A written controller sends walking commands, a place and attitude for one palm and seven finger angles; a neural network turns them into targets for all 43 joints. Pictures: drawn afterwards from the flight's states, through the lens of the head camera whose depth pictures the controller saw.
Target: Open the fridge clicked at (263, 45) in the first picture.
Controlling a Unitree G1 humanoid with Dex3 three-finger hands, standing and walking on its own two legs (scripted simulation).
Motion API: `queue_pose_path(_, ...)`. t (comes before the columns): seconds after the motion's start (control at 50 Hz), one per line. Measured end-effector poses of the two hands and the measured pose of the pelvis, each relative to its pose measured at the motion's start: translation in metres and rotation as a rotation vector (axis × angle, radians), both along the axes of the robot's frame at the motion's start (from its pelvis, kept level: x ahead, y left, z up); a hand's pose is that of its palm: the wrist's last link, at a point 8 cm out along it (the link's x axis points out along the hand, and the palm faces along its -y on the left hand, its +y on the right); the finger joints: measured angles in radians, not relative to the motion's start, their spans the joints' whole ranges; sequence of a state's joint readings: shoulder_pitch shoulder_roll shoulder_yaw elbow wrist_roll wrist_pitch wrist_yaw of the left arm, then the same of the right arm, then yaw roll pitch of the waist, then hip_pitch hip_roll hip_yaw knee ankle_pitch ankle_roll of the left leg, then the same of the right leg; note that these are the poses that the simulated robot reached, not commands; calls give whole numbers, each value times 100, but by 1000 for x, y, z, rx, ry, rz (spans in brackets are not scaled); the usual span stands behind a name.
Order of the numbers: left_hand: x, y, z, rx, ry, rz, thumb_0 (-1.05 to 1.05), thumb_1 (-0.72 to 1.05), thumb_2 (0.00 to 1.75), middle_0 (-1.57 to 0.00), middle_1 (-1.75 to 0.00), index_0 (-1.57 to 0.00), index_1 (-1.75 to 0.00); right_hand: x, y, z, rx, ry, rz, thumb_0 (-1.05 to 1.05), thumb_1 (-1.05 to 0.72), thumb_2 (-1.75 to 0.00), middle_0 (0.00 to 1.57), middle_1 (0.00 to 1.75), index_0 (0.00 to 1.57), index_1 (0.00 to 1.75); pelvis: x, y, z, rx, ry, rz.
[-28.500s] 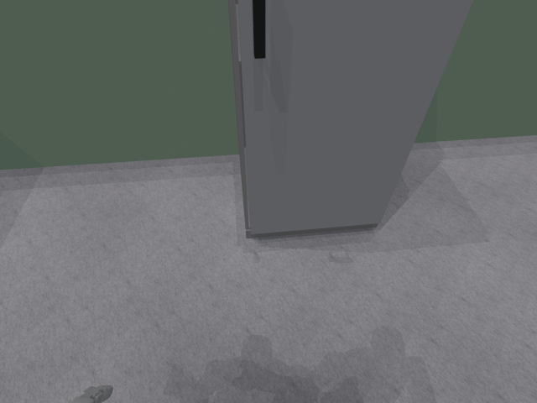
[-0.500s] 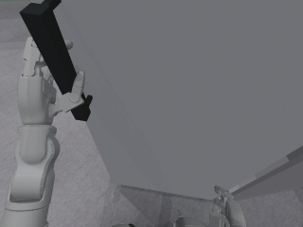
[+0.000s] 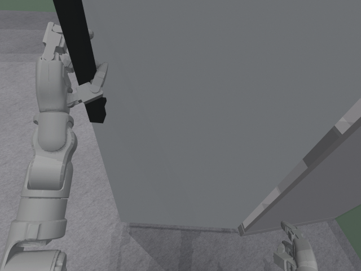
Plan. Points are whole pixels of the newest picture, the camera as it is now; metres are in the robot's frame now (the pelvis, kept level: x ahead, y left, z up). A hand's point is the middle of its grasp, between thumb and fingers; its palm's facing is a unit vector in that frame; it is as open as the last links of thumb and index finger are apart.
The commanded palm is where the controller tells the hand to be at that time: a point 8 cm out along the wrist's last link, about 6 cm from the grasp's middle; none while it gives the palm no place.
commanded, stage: stop walking and hold the door back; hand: left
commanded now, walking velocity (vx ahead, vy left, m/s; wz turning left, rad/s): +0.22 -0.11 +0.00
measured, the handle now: (89, 62) +0.41 +0.19 +0.25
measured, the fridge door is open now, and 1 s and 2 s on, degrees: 78 73 74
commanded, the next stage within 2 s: loosen the grip on the handle in 0.60 s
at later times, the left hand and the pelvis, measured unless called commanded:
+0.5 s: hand (94, 76) +0.38 +0.18 +0.24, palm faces +0.09 -0.98 -0.19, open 7.0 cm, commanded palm +0.34 +0.26 +0.21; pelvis -0.04 +0.03 +0.01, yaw -2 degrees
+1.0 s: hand (95, 61) +0.41 +0.18 +0.24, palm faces +0.17 -0.96 -0.20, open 10.9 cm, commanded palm +0.36 +0.24 +0.23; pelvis -0.01 -0.02 +0.01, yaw -4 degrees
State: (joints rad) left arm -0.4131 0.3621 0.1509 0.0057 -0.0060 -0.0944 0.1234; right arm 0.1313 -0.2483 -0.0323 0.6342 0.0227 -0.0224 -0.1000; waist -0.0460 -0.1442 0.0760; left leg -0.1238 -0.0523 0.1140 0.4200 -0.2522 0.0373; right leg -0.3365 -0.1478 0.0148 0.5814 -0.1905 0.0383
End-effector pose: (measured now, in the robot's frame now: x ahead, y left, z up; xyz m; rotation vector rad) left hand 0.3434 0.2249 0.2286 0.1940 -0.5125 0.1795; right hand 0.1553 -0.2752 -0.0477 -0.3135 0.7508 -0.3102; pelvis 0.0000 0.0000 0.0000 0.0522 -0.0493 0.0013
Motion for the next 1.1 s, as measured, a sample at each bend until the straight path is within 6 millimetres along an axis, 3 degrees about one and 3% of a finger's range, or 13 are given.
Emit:
queue_pose_path(0.12,-1,1,7,34,89,-33,-11,50,76,-43,-143,-22,-131,-49,34,-22,126,70,8,1,-91,-90,20,30,20,30,-20,5,7,-72,6,14)
queue_pose_path(0.24,-5,0,8,31,97,-44,-10,51,76,-42,-141,-23,-133,-92,50,-50,191,132,-32,1,-90,-90,21,30,20,30,-38,13,0,-87,-2,-12)
queue_pose_path(0.36,2,3,8,23,98,-73,-9,50,74,-43,-142,-26,-132,-128,52,-52,129,186,-93,1,-90,-90,21,30,20,30,-41,28,-3,-63,-7,-40)
queue_pose_path(0.44,9,3,10,18,138,-87,-8,50,73,-42,-142,-26,-133,-140,55,-48,133,180,-138,1,-90,-90,21,30,20,30,-39,35,5,-78,-2,-53)
queue_pose_path(0.58,15,2,9,17,148,-101,-8,54,77,-44,-141,-29,-136,-133,54,-49,160,184,-102,1,-90,-90,21,30,20,30,-41,25,2,-78,3,-54)
queue_pose_path(0.72,17,1,10,33,142,-75,-9,53,81,-45,-141,-28,-136,-107,39,-46,152,137,-90,1,-90,-90,21,30,20,30,-29,18,4,-63,12,-53)
queue_pose_path(0.82,35,6,16,55,194,-62,-10,42,77,-51,-141,-34,-137,-89,31,-38,148,86,22,1,-90,-90,21,30,20,30,-27,2,6,-43,45,-52)
queue_pose_path(0.92,44,7,21,1,212,-36,-5,23,64,-50,-141,-37,-137,-82,12,-31,150,30,15,1,-90,-90,21,30,20,30,-19,-14,7,-46,47,-73)
queue_pose_path(1.1,34,7,17,43,182,-26,-1,-33,32,-43,-135,-28,-128,-81,-27,-48,148,138,-41,1,-90,-90,21,30,20,30,-5,-28,4,-29,72,-70)
